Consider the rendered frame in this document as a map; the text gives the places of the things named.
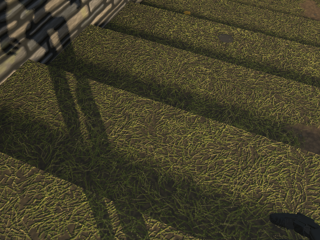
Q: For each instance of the right robot hand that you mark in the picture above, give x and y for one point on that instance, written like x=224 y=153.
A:
x=299 y=222

